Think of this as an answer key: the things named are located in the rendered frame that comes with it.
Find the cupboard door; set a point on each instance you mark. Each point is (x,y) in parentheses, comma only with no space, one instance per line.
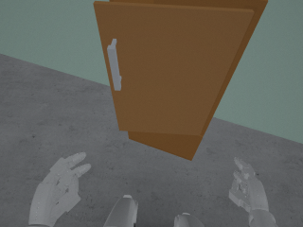
(172,60)

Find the robot right hand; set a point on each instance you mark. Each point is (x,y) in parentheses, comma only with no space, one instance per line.
(252,195)

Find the robot thigh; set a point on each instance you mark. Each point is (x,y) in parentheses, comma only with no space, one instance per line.
(186,220)
(123,214)

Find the robot right thigh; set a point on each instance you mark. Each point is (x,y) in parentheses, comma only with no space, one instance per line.
(186,220)

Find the robot right forearm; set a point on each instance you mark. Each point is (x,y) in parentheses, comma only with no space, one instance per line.
(261,218)

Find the robot left thigh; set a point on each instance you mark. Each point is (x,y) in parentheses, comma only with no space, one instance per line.
(123,214)

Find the robot left hand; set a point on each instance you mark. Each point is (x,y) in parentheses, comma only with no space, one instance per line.
(43,208)

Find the handle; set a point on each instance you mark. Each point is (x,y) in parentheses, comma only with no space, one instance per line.
(112,55)

